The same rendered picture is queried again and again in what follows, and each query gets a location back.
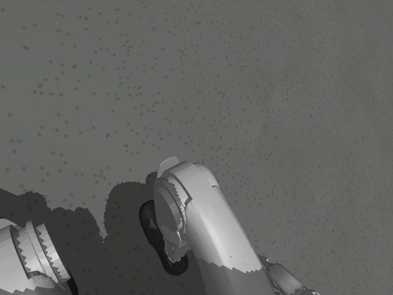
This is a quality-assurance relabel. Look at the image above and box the right robot foot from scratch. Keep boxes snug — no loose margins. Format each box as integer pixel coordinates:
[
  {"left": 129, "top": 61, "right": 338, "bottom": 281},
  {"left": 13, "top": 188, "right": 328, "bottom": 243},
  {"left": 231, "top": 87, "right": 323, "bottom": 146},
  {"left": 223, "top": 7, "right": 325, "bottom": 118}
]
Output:
[{"left": 139, "top": 200, "right": 189, "bottom": 276}]

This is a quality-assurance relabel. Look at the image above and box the left robot foot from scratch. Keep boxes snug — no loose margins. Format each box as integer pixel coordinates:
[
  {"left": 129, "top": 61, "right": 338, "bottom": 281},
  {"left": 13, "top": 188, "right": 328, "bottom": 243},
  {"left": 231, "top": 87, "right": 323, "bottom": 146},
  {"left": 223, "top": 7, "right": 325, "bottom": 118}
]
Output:
[{"left": 67, "top": 269, "right": 79, "bottom": 295}]

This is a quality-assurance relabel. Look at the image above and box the right robot hand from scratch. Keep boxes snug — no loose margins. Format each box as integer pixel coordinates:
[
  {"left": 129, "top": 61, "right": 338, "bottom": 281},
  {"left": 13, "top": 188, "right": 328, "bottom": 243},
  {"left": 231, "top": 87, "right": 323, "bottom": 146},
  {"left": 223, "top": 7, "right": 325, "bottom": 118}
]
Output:
[{"left": 257, "top": 254, "right": 307, "bottom": 295}]

